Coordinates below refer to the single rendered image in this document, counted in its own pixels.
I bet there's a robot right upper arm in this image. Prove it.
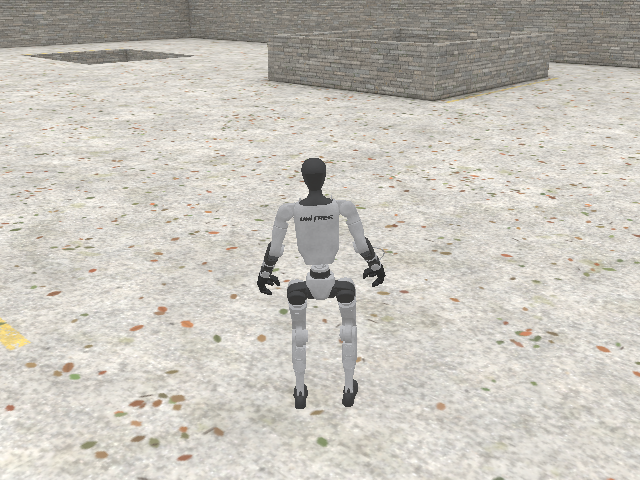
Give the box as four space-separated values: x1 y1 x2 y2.
336 200 369 254

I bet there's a robot left forearm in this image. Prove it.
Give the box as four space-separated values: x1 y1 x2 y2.
259 242 279 278

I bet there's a robot right shin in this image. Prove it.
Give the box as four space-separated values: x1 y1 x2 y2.
342 326 357 393

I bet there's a robot right hand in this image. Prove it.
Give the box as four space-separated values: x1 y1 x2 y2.
363 264 386 287

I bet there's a robot left hand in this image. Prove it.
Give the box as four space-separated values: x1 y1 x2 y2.
257 273 280 295

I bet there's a robot right thigh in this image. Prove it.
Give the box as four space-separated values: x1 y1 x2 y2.
334 277 357 343

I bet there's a robot left upper arm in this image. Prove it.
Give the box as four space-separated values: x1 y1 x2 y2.
269 202 295 257

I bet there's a robot right forearm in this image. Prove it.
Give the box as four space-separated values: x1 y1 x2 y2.
360 237 381 271

